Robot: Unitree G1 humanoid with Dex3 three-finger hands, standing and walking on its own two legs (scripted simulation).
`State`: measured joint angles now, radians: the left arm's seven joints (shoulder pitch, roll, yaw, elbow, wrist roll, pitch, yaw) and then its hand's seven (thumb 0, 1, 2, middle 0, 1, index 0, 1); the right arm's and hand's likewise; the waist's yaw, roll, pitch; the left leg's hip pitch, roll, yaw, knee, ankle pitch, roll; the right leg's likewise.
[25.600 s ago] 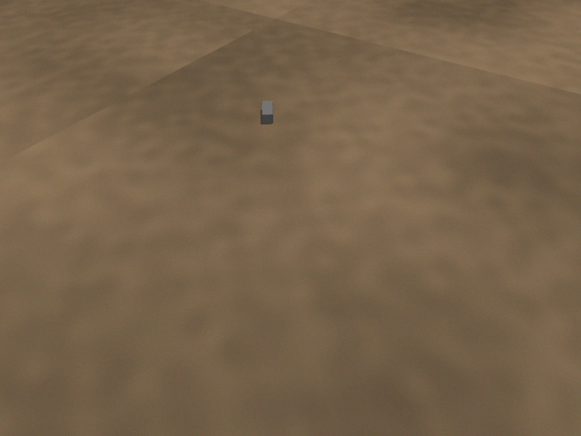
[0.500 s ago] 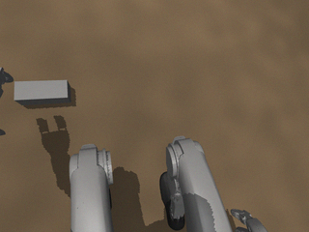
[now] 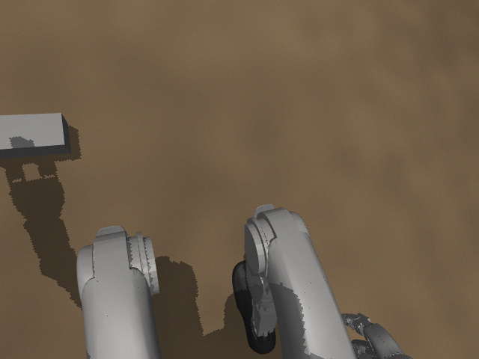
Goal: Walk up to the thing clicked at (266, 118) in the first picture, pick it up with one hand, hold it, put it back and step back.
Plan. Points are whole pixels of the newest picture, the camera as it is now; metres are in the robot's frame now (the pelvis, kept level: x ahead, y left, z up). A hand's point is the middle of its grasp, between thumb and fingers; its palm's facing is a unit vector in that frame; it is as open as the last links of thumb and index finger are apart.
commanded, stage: rise first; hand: left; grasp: from above
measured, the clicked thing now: (19, 136) +0.51 +0.36 -0.30
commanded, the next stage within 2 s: none
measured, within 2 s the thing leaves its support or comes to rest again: neither
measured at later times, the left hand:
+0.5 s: hand out of the picture +0.45 +0.39 -0.17, palm faces -0.44 -0.10 -0.89, open 14.3 cm
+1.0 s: hand out of the picture +0.45 +0.38 -0.19, palm faces -0.45 -0.10 -0.89, open 14.2 cm
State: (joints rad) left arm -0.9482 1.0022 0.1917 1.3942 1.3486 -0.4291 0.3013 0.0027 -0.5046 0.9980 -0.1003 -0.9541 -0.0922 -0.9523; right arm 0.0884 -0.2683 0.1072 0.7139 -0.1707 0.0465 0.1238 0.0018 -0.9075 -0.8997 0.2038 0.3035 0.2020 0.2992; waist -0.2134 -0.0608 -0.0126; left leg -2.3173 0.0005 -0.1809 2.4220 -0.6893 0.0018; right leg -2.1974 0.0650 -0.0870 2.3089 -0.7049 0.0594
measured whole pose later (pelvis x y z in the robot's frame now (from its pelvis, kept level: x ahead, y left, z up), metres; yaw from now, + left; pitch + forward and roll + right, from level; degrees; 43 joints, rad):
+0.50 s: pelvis +0.00 +0.00 -0.01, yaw -2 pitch +32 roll -12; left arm -0.97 1.06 0.21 1.41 1.32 -0.43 0.29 0.00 -0.56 1.03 -0.08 -1.00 -0.07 -1.01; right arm 0.09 -0.28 0.16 0.69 -0.18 0.06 0.13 0.00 -0.92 -0.90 0.20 0.30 0.20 0.30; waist -0.25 -0.07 0.04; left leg -2.33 0.01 -0.21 2.46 -0.71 -0.01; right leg -2.21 0.08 -0.11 2.33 -0.71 0.07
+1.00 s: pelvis +0.00 +0.00 -0.01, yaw -2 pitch +30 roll -14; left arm -1.02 1.08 0.17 1.48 1.35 -0.40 0.33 0.00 -0.56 1.04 -0.08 -1.02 -0.07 -1.02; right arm 0.10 -0.28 0.19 0.67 -0.17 0.03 0.14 0.00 -0.92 -0.90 0.20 0.30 0.20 0.30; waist -0.28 -0.09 0.06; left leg -2.34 0.00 -0.22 2.47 -0.68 0.01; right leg -2.21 0.08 -0.12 2.33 -0.68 0.06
